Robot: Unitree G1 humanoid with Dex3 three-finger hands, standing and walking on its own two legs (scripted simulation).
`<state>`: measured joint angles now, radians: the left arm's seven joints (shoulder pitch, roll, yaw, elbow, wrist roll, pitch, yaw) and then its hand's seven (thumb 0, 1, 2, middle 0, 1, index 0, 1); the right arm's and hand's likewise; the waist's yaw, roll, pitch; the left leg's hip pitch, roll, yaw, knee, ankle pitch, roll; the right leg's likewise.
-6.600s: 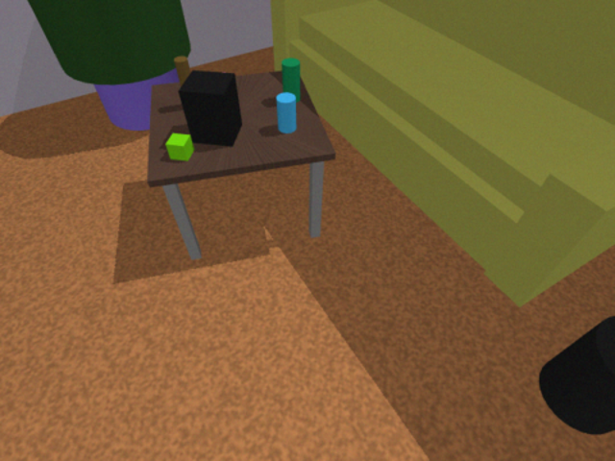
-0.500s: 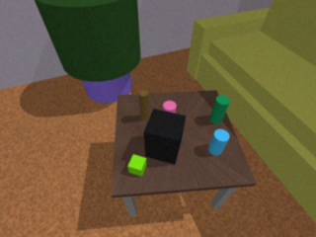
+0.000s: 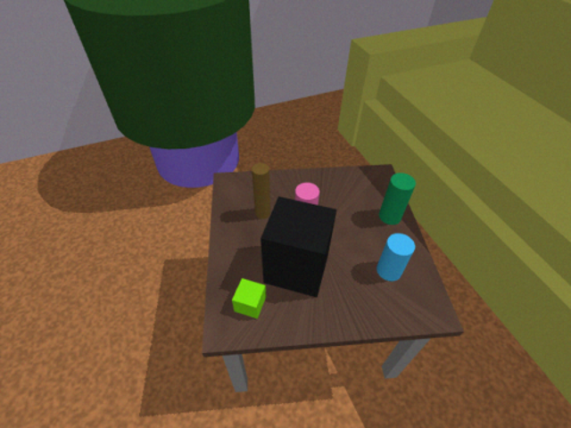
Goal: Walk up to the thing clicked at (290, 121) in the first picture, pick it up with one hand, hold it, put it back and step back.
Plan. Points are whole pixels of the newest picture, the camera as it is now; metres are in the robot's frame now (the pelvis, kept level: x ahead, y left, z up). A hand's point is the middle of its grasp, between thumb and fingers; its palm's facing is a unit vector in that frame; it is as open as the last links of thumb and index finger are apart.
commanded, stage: stand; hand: right
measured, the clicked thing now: (394, 257) +0.54 -0.27 -0.26
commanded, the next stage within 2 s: go down in 0.12 s
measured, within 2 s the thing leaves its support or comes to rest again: neither
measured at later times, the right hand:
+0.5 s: hand out of the picture +0.15 -0.25 -0.15, palm faces +0.06 +0.95 -0.32, open 12.2 cm
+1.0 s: hand (463, 423) +0.16 -0.27 -0.15, palm faces +0.07 +0.94 -0.33, open 17.6 cm
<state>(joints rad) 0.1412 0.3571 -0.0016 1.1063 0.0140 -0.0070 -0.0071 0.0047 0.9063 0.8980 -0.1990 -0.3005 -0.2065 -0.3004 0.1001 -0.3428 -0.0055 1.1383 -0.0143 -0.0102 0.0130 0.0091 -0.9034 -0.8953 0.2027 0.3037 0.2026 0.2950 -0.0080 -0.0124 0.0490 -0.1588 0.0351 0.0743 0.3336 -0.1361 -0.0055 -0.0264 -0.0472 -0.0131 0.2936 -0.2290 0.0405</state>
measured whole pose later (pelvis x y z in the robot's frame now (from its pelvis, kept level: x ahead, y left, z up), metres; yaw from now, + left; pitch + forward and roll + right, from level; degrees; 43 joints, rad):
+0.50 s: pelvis -0.02 +0.00 -0.02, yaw +0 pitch +5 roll +0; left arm 0.04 0.31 0.12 0.85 -0.02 -0.11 0.03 0.01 0.36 0.38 -0.06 -0.09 -0.08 -0.07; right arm -0.03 -0.31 -0.11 0.90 -0.01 0.14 0.02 0.01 -0.36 -0.39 0.07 0.11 0.07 0.10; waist 0.00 -0.02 0.03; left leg -0.43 0.05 0.07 0.53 -0.19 -0.01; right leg -0.32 -0.04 -0.01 0.55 -0.31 0.03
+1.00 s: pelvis +0.01 -0.02 -0.03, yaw -1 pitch +9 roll +1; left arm 0.22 0.28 0.12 0.64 0.00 -0.14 0.06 -0.01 -0.49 0.03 -0.05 -0.05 -0.06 -0.05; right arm 0.20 -0.32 -0.12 0.48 -0.01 0.35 0.03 0.00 0.57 -0.02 0.03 0.07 0.04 0.06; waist 0.00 -0.03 -0.07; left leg -0.55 0.06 0.08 0.71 -0.31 -0.03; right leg -0.46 -0.04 0.01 0.75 -0.45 0.02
